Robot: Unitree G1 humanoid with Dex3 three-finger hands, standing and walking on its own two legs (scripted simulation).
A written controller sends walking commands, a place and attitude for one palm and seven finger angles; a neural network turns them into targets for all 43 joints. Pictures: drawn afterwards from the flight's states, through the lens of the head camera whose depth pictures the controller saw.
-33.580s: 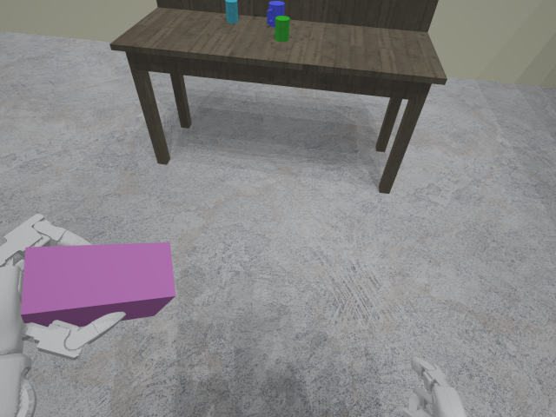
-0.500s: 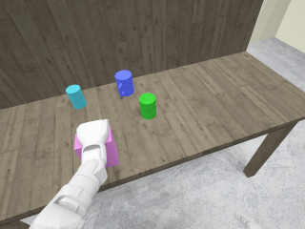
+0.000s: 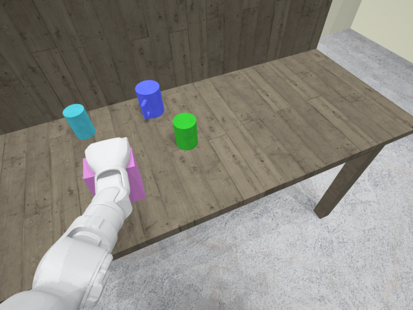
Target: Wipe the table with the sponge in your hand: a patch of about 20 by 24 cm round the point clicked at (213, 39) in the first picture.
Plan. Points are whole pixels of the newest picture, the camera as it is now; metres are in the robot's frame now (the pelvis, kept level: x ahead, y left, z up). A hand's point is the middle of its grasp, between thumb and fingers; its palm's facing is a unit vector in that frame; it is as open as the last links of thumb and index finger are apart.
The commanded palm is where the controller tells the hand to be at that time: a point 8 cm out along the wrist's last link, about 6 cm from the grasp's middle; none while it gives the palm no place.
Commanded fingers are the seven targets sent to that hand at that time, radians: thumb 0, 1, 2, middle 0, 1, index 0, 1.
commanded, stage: wipe forward along the third lane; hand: left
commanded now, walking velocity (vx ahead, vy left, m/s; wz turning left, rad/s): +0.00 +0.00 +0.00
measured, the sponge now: (119, 185) +0.40 +0.23 -0.04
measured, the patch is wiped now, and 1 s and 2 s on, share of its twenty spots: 0.90 1.00 1.00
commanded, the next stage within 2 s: wipe back along the third lane in 0.86 s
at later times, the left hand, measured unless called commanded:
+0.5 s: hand (112, 155) +0.45 +0.24 +0.02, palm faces -0.08 +0.03 -1.00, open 9.8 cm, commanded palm +0.44 +0.23 +0.04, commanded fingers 0.00 0.10 1.30 -1.20 -1.60 -1.20 -1.60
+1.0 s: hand (108, 139) +0.50 +0.26 +0.02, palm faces -0.11 +0.03 -0.99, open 9.8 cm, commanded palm +0.48 +0.24 +0.04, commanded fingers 0.00 0.10 1.30 -1.20 -1.60 -1.20 -1.60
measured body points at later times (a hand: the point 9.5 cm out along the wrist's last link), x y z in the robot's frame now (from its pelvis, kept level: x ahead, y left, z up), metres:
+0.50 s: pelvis -0.01 +0.02 -0.01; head +0.06 +0.02 +0.43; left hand +0.45 +0.23 +0.07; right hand +0.06 -0.24 -0.14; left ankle +0.04 +0.15 -0.71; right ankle +0.01 -0.11 -0.71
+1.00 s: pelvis +0.00 +0.03 -0.02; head +0.10 +0.04 +0.42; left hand +0.51 +0.26 +0.07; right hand +0.01 -0.24 -0.15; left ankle +0.04 +0.15 -0.71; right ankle +0.01 -0.11 -0.71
